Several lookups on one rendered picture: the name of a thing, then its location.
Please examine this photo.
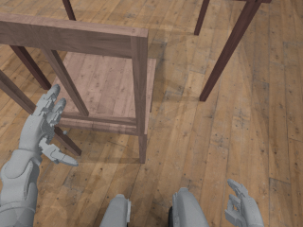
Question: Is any left robot hand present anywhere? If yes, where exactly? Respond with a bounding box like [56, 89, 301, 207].
[18, 83, 79, 166]

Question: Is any chair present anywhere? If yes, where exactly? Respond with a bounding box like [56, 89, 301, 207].
[0, 12, 156, 164]

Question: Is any left robot forearm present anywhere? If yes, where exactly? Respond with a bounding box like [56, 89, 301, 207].
[0, 148, 43, 227]

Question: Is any robot left thigh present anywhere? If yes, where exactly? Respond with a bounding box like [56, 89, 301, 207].
[99, 197, 132, 227]

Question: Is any robot right shin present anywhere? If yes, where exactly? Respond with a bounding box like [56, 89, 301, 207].
[172, 187, 188, 227]

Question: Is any right robot hand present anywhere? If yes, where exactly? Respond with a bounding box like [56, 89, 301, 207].
[224, 179, 264, 227]

